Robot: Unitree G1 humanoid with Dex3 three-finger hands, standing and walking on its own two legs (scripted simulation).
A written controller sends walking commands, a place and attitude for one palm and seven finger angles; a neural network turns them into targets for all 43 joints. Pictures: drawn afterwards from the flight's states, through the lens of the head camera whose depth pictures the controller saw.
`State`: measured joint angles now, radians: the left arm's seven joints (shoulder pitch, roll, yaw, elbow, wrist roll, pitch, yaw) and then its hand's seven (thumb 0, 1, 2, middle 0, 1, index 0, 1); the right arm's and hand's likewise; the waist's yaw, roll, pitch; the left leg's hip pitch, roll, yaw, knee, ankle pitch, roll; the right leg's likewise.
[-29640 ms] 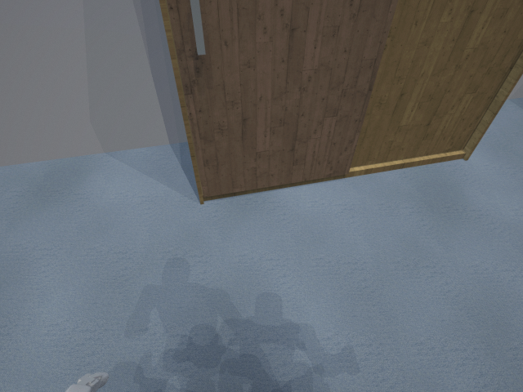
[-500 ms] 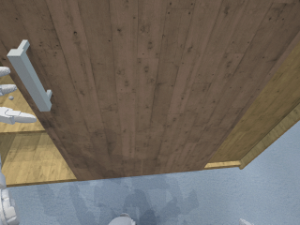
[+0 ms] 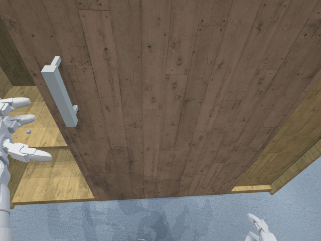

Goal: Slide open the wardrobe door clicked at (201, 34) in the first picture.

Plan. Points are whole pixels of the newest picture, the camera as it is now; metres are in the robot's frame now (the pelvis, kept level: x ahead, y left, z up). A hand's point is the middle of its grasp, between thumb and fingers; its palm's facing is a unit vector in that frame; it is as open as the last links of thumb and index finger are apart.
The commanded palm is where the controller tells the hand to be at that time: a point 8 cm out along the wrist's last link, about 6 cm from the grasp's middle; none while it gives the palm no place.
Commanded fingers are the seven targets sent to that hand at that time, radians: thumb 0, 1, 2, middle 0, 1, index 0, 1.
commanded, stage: slip the hand off the handle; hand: left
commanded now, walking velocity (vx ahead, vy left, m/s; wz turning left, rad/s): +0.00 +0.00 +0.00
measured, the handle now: (64, 93) +0.42 +0.29 +0.14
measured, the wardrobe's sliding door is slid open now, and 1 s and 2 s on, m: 0.47 0.47 0.47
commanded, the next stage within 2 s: relax the arm and regain balance in 0.64 s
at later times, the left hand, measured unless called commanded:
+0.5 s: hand (0, 175) +0.20 +0.33 +0.12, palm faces +0.42 -0.90 -0.15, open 14.7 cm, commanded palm +0.18 +0.37 +0.12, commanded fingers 0.00 -0.55 0.20 -0.25 -1.15 -0.25 -1.15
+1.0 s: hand out of the picture -0.07 +0.21 -0.17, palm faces -0.01 -0.96 -0.27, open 16.0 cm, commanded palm none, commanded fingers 0.00 -0.50 0.30 -0.15 -0.30 -0.15 -0.30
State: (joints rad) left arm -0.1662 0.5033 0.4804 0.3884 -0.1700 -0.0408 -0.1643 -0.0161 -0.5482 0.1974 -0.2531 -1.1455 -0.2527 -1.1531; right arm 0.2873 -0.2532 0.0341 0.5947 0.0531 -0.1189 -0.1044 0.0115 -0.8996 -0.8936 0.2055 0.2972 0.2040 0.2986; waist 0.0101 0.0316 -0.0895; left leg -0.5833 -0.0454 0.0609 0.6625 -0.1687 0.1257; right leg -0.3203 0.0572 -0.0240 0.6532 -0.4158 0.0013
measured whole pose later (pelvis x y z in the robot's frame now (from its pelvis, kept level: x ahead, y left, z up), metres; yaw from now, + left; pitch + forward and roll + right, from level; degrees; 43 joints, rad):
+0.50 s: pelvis -0.09 -0.01 -0.01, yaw +2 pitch -2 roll -4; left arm -0.19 0.50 0.43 0.39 -0.15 -0.03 -0.13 -0.02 -0.55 0.20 -0.25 -1.15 -0.25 -1.15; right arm 0.25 -0.26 0.07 0.65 0.04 -0.21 -0.14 0.01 -0.90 -0.89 0.21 0.30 0.20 0.30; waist 0.03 0.03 -0.03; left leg -0.60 -0.07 -0.01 0.71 -0.31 0.06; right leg -0.36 0.06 -0.07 0.75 -0.36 -0.02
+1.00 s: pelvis -0.30 +0.02 -0.10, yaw +4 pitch -11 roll -4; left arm 0.05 0.30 0.02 0.75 0.05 0.20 0.03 -0.01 -0.50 0.28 -0.17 -0.47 -0.17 -0.48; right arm 0.42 -0.24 -0.03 0.71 0.00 0.08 -0.01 0.01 -0.90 -0.89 0.20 0.30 0.20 0.30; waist -0.17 -0.04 -0.10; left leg -0.47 -0.01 -0.03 1.38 -0.61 0.03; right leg -0.72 -0.12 -0.09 1.08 -0.33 0.04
